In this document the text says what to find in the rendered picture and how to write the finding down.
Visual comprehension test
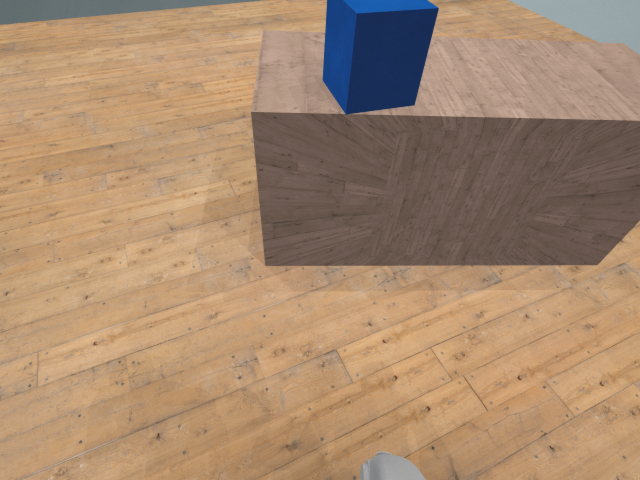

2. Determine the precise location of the right robot thigh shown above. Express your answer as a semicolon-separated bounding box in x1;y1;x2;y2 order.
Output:
360;454;426;480

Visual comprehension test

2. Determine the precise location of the carton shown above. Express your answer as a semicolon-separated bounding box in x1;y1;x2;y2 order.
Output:
323;0;439;114

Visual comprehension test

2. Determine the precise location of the pedestal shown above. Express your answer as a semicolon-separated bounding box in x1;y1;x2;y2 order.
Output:
251;30;640;266

